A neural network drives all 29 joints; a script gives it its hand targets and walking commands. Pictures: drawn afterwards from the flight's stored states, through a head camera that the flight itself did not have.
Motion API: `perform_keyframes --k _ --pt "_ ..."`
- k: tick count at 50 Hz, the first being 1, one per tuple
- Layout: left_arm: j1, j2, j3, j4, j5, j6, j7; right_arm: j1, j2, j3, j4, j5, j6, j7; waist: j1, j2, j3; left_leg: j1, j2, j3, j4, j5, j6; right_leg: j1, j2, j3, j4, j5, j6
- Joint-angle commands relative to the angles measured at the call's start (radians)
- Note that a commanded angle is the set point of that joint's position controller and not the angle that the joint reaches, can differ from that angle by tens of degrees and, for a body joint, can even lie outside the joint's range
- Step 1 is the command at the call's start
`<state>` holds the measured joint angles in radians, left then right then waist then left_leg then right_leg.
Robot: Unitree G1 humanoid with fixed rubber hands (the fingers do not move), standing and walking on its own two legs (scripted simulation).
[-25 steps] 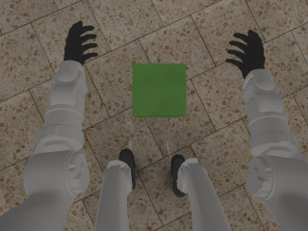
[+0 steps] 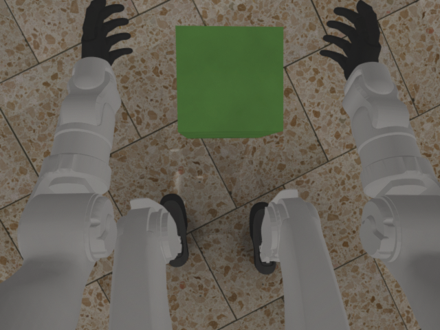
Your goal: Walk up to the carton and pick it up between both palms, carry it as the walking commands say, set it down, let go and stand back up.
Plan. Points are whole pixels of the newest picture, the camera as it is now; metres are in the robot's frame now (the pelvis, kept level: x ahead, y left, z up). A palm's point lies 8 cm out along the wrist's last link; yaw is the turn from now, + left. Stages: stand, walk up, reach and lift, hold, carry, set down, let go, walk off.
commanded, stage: reach and lift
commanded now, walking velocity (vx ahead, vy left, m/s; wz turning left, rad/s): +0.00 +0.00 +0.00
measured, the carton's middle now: (225, 93) +0.52 -0.02 -0.35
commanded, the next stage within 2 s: none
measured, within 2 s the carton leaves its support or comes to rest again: neither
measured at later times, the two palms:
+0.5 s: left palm (132, 83) +0.53 +0.17 -0.27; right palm (316, 86) +0.51 -0.20 -0.26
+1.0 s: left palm (140, 84) +0.53 +0.16 -0.29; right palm (305, 91) +0.50 -0.19 -0.29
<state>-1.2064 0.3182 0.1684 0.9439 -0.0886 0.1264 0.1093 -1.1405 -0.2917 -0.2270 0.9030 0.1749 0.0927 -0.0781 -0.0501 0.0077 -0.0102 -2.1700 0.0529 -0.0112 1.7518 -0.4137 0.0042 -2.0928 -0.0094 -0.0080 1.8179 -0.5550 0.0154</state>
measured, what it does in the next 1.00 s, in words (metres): lowers itself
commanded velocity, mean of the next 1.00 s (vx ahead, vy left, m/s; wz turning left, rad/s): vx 0.00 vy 0.00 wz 0.00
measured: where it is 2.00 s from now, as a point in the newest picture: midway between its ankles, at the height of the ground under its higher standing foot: (220, 246)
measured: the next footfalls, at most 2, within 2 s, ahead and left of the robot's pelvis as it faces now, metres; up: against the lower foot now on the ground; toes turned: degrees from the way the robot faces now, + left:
none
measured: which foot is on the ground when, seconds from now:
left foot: down 0.00-1.00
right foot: down 0.00-1.00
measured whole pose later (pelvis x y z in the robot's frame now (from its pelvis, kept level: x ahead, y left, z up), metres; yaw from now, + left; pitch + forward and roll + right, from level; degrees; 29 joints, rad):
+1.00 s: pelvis -0.02 -0.01 -0.11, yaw +0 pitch +37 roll +0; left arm -1.48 0.39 0.01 1.25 -0.28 -0.01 0.12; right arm -1.39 -0.32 -0.02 1.13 0.28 0.00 -0.13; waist -0.05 0.00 0.35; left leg -2.34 0.06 -0.03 2.14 -0.44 -0.01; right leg -2.26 0.01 0.00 2.23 -0.60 0.01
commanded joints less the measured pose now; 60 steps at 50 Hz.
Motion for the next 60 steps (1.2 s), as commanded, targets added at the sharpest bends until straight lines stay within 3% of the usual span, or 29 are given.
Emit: perform_keyframes --k 1,11,21,29,36,42,60 --pt "-0.32 0.105 -0.013 -0.073 -0.013 -0.022 0.009 -0.264 -0.146 -0.006 -0.06 0.019 -0.026 -0.001 -0.023 0.068 -1.056 0.814 -0.09 0.031 -0.015 0.163 -0.02 0.3 0.054 -0.071 -0.172 0.202 0.014" --pt "-0.401 0.113 -0.063 0.064 -0.05 -0.066 0.028 -0.343 -0.168 0.026 0.051 0.039 -0.067 -0.015 -0.027 0.057 -0.96 0.736 -0.083 0.019 0.118 0.155 -0.017 0.23 0.039 -0.068 -0.028 0.177 0.014" --pt "-0.438 0.144 -0.121 0.09 -0.116 -0.11 0.032 -0.389 -0.177 0.092 0.084 0.081 -0.101 -0.038 -0.026 0.052 -0.94 0.7 -0.071 0.009 0.241 0.232 -0.023 0.246 0.03 -0.038 0.085 0.247 0.017" --pt "-0.469 0.159 -0.154 0.171 -0.17 -0.134 0.014 -0.449 -0.167 0.142 0.132 0.095 -0.115 -0.044 -0.026 0.029 -0.865 0.608 -0.055 0.011 0.313 0.217 -0.028 0.264 0.023 -0.01 0.14 0.256 0.023" --pt "-0.475 0.177 -0.161 0.191 -0.205 -0.143 0.017 -0.472 -0.168 0.174 0.102 0.109 -0.115 -0.059 -0.019 0.003 -0.916 0.597 -0.059 0.026 0.344 0.222 -0.025 0.328 0.028 -0.008 0.168 0.275 0.03" --pt "-0.469 0.176 -0.147 0.213 -0.199 -0.147 0.013 -0.468 -0.136 0.197 0.114 0.12 -0.107 -0.055 0.0 -0.007 -0.852 0.544 -0.061 0.034 0.34 0.193 -0.02 0.313 0.032 -0.005 0.168 0.258 0.031" --pt "-0.519 0.1 -0.175 0.236 -0.175 -0.169 0.035 -0.505 -0.086 0.201 0.172 0.099 -0.126 -0.063 -0.015 0.03 -0.817 0.576 -0.077 0.019 0.303 0.178 -0.026 0.266 0.051 -0.011 0.142 0.232 0.026"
